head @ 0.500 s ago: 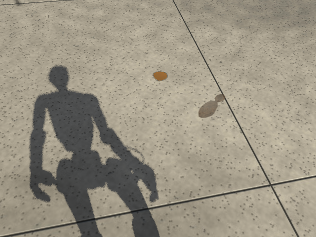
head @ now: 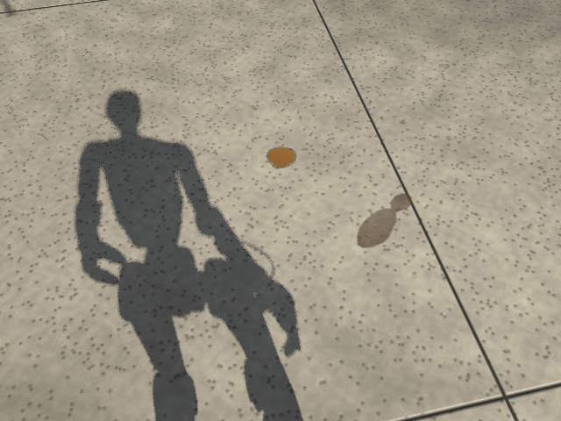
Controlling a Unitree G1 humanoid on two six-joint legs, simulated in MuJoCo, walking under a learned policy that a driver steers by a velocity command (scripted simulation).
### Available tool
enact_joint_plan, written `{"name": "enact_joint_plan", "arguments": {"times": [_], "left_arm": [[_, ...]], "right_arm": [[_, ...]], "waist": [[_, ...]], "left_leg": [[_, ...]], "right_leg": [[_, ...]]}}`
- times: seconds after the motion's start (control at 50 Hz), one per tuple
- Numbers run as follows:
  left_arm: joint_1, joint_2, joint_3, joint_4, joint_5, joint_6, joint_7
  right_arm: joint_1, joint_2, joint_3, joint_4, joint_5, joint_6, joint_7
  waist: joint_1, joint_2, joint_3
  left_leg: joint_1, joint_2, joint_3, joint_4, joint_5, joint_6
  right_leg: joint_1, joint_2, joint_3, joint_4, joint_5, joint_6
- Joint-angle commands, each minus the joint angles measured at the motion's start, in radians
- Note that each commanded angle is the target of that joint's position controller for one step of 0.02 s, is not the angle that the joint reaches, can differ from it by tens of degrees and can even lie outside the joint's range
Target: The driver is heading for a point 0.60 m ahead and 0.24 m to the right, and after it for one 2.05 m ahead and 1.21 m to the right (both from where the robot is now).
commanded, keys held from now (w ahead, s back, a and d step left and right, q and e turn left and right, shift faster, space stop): w+e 0.88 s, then e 0.12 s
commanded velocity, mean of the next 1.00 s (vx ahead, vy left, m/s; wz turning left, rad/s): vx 0.48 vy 0.00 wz -0.47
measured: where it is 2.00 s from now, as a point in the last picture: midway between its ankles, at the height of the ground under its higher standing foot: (365, 337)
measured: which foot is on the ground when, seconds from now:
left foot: up 0.00-0.40, down 0.42-0.94, up 0.96-1.00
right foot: down 0.00-0.42, up 0.44-0.92, down 0.94-1.00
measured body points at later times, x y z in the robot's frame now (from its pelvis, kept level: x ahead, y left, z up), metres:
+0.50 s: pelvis +0.29 +0.04 +0.00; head +0.32 +0.04 +0.45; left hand +0.35 +0.31 -0.14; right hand +0.42 -0.25 -0.09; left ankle +0.38 +0.13 -0.73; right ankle +0.12 -0.07 -0.65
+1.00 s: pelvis +0.51 -0.09 -0.01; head +0.55 -0.13 +0.43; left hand +0.82 +0.02 -0.09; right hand +0.41 -0.37 -0.14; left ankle +0.43 +0.12 -0.64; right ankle +0.56 -0.20 -0.73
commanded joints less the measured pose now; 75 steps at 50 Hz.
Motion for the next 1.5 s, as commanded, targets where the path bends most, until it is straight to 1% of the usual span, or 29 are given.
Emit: {"name": "enact_joint_plan", "arguments": {"times": [0.02,0.14,0.3,0.36,0.4,0.42,0.44,0.46,0.48,0.5,0.54,0.6,0.74,0.84,0.88,0.92,0.94,0.96,0.98,1.0,1.02,1.08,1.16,1.38,1.42,1.44,1.46,1.48,1.5], "left_arm": [[0.025,0.074,0.008,-0.023,0.016,-0.021,-0.009],[0.161,0.144,0.022,0.012,0.003,-0.015,0.031],[0.308,0.157,0.031,0.036,-0.020,0.013,0.054],[0.294,0.178,0.045,0.024,-0.019,0.027,0.062],[0.265,0.141,0.034,-0.001,-0.013,0.031,0.060],[0.251,0.082,0.014,-0.039,0.006,0.030,0.057],[0.388,-0.011,-0.011,-0.071,-0.018,0.011,0.050],[0.367,0.106,0.011,-0.052,-0.042,0.006,0.055],[0.273,0.167,0.029,-0.069,-0.044,0.009,0.057],[0.234,0.154,0.032,-0.075,-0.037,0.014,0.060],[0.212,0.119,0.040,-0.093,-0.025,0.028,0.054],[0.187,0.070,0.034,-0.129,-0.027,0.052,0.043],[-0.006,0.058,0.019,-0.219,-0.016,0.052,0.008],[-0.121,0.075,0.018,-0.292,-0.017,0.057,-0.020],[-0.075,0.109,0.035,-0.300,-0.015,0.062,-0.024],[0.195,0.200,0.088,-0.234,-0.011,0.064,-0.011],[0.300,0.297,0.117,-0.213,-0.007,0.073,0.015],[0.213,0.380,0.116,-0.264,0.009,0.066,0.018],[0.241,0.297,0.092,-0.281,0.011,0.062,0.009],[0.194,0.248,0.077,-0.279,0.009,0.053,0.007],[0.143,0.214,0.071,-0.276,-0.007,0.047,0.007],[0.053,0.190,0.061,-0.303,0.011,0.052,0.019],[0.072,0.221,0.071,-0.296,0.003,0.062,0.043],[0.082,0.209,0.062,-0.309,-0.009,0.123,0.075],[0.069,0.174,0.047,-0.320,-0.009,0.122,0.079],[0.119,0.118,0.030,-0.327,0.014,0.118,0.080],[0.199,0.121,0.030,-0.333,0.006,0.113,0.080],[0.206,0.207,0.048,-0.316,0.014,0.108,0.079],[0.163,0.248,0.064,-0.302,0.002,0.115,0.079]], "right_arm": [[0.005,-0.087,-0.029,-0.073,-0.014,-0.010,-0.015],[-0.188,-0.089,-0.037,-0.158,-0.036,0.005,-0.026],[-0.448,-0.079,-0.017,-0.244,-0.013,-0.020,0.011],[-0.413,-0.129,-0.029,-0.249,-0.009,-0.036,0.019],[-0.203,-0.192,-0.059,-0.199,-0.019,-0.047,0.011],[-0.016,-0.263,-0.078,-0.177,-0.032,-0.048,0.002],[0.045,-0.333,-0.093,-0.151,-0.037,-0.031,0.005],[0.013,-0.214,-0.065,-0.170,-0.033,-0.029,0.008],[-0.053,-0.143,-0.046,-0.189,-0.028,-0.029,0.007],[-0.116,-0.126,-0.038,-0.195,-0.032,-0.026,0.008],[-0.168,-0.096,-0.028,-0.186,-0.043,-0.022,0.009],[-0.158,-0.117,-0.039,-0.165,-0.040,-0.028,0.006],[-0.120,-0.181,-0.057,-0.147,-0.033,-0.015,-0.011],[-0.051,-0.222,-0.069,-0.126,-0.011,0.016,-0.012],[-0.060,-0.254,-0.078,-0.132,-0.004,0.030,-0.016],[-0.085,-0.254,-0.076,-0.148,-0.003,0.048,-0.026],[-0.055,-0.195,-0.055,-0.179,-0.039,0.039,-0.024],[0.025,-0.095,-0.018,-0.233,-0.052,0.007,-0.010],[-0.066,-0.195,-0.037,-0.232,-0.019,-0.021,0.003],[-0.136,-0.198,-0.038,-0.261,0.006,-0.026,0.004],[-0.138,-0.183,-0.036,-0.249,-0.009,-0.020,-0.008],[-0.111,-0.190,-0.049,-0.252,-0.037,0.026,-0.025],[-0.140,-0.143,-0.036,-0.282,-0.049,0.049,-0.034],[-0.279,-0.165,-0.040,-0.352,-0.030,0.044,-0.007],[-0.220,-0.179,-0.047,-0.342,-0.040,0.029,-0.003],[-0.204,-0.238,-0.056,-0.356,-0.059,0.030,-0.009],[-0.192,-0.265,-0.063,-0.337,-0.082,0.046,-0.011],[-0.171,-0.203,-0.051,-0.343,-0.061,0.048,-0.008],[-0.178,-0.174,-0.044,-0.351,-0.050,0.049,-0.008]], "waist": [[-0.006,-0.082,-0.081],[0.015,-0.059,0.001],[0.092,-0.083,0.013],[0.052,-0.116,-0.012],[-0.051,-0.108,-0.138],[-0.121,0.006,-0.312],[-0.047,0.345,-0.426],[-0.066,0.241,-0.375],[-0.076,0.141,-0.241],[-0.049,0.066,-0.170],[-0.006,0.087,-0.087],[0.011,0.071,-0.055],[-0.034,0.031,-0.001],[-0.053,0.035,0.032],[-0.007,0.072,-0.018],[0.142,0.052,-0.152],[0.153,-0.118,-0.248],[0.034,-0.326,-0.405],[0.118,-0.152,-0.481],[0.101,-0.109,-0.355],[0.057,-0.010,-0.233],[-0.020,-0.038,-0.163],[-0.025,-0.066,-0.187],[0.016,-0.172,-0.162],[-0.017,-0.155,-0.171],[0.014,0.001,-0.230],[0.065,0.259,-0.223],[0.032,0.220,-0.238],[0.010,0.135,-0.208]], "left_leg": [[-0.231,0.117,-0.047,0.011,0.114,0.020],[-0.346,0.110,-0.025,-0.346,0.329,-0.054],[-0.245,0.018,-0.017,-0.712,0.457,-0.078],[-0.136,0.005,-0.022,-0.767,0.359,-0.060],[0.168,0.019,-0.022,-0.787,0.302,-0.005],[0.458,0.204,-0.194,-0.756,0.251,0.057],[0.761,0.425,-0.644,-0.855,0.093,0.214],[0.711,0.402,-0.688,-0.904,-0.046,0.199],[0.579,0.356,-0.500,-0.912,-0.001,0.145],[0.443,0.310,-0.370,-0.934,0.117,0.118],[0.281,0.247,-0.210,-0.995,0.236,0.099],[0.221,0.240,-0.088,-1.054,0.355,0.124],[0.245,0.219,0.141,-1.083,0.452,0.106],[0.391,0.266,0.209,-1.008,0.568,0.073],[0.420,0.267,0.244,-0.876,0.889,0.054],[0.316,0.203,0.284,-0.485,1.046,-0.001],[0.030,0.139,0.280,-0.148,0.551,-0.063],[-0.337,-0.081,0.134,0.220,-0.268,-0.124],[-0.382,-0.033,-0.053,0.271,-0.251,-0.106],[-0.417,0.006,-0.039,0.236,-0.179,-0.087],[-0.402,0.049,-0.030,0.137,-0.107,-0.089],[-0.247,0.072,-0.026,-0.004,-0.023,-0.101],[-0.243,0.028,-0.018,-0.186,0.083,-0.137],[-0.138,-0.061,-0.060,-0.638,0.145,-0.114],[0.056,0.000,-0.068,-0.835,0.409,-0.062],[0.213,0.193,-0.231,-0.826,0.693,0.014],[0.316,0.362,-0.461,-0.817,0.945,0.219],[0.313,0.404,-0.543,-0.834,0.868,0.287],[0.291,0.346,-0.437,-0.818,0.804,0.254]], "right_leg": [[0.189,-0.259,0.367,-0.351,-0.046,-0.159],[0.157,-0.223,0.300,-0.417,0.026,-0.183],[0.252,-0.215,0.311,-0.306,0.024,-0.134],[0.295,-0.244,0.372,-0.217,0.060,-0.114],[0.239,-0.162,0.340,0.004,0.194,-0.071],[0.082,-0.076,0.257,0.311,0.028,-0.032],[-0.293,0.050,0.155,0.628,-0.442,0.025],[-0.401,-0.029,0.229,0.768,-0.435,0.024],[-0.428,-0.068,0.218,0.783,-0.340,0.019],[-0.384,-0.111,0.195,0.762,-0.255,0.026],[-0.315,-0.160,0.192,0.683,-0.167,0.032],[-0.315,-0.179,0.169,0.631,-0.112,0.043],[-0.304,-0.160,0.097,0.276,0.172,0.046],[-0.295,-0.125,0.029,0.146,0.076,0.000],[-0.176,-0.061,-0.029,0.135,-0.029,-0.039],[0.192,0.034,-0.055,0.029,0.053,-0.098],[0.502,-0.136,0.197,0.036,0.300,-0.160],[0.771,-0.412,0.774,-0.080,0.422,-0.394],[0.757,-0.408,0.756,-0.127,0.487,-0.376],[0.647,-0.369,0.584,-0.108,0.561,-0.330],[0.483,-0.302,0.459,-0.114,0.561,-0.272],[0.195,-0.235,0.363,-0.173,0.586,-0.233],[0.151,-0.195,0.313,-0.162,0.652,-0.221],[0.241,-0.162,0.515,-0.033,0.318,-0.128],[0.190,-0.102,0.491,0.050,0.229,-0.063],[0.098,-0.018,0.390,0.217,-0.021,-0.011],[-0.110,0.124,0.268,0.387,-0.537,0.057],[-0.173,0.070,0.265,0.577,-0.578,0.104],[-0.193,0.055,0.263,0.676,-0.516,0.121]]}}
